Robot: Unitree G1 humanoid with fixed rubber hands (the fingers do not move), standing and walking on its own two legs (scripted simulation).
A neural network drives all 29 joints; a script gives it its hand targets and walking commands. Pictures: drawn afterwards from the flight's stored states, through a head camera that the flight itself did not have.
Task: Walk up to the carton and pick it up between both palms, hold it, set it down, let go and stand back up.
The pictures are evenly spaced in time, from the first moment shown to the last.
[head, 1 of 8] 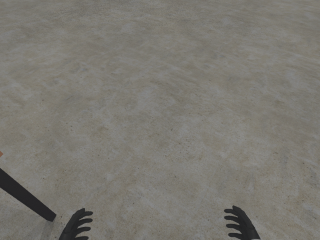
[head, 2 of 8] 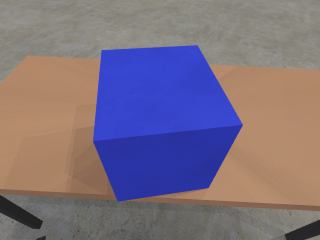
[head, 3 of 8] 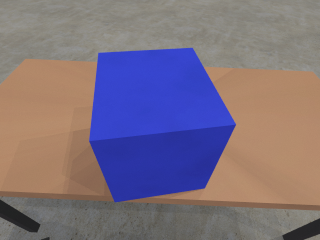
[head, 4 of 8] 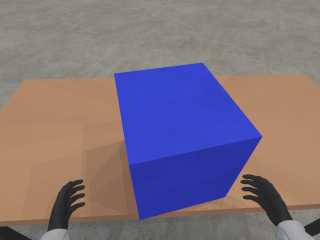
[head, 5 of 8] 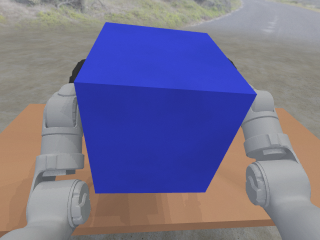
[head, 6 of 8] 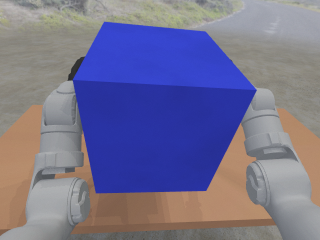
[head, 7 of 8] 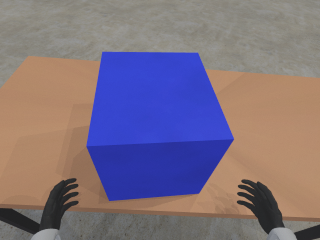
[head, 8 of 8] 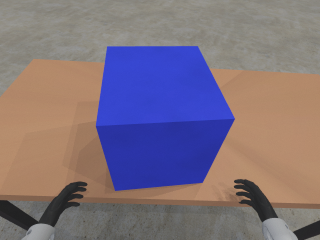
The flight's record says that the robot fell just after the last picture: no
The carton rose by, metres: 0.22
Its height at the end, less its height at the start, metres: +0.00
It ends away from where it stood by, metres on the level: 0.07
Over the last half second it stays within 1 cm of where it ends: yes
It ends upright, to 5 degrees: yes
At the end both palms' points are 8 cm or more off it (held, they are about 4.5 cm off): yes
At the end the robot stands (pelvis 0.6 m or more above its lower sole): yes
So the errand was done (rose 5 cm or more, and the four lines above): yes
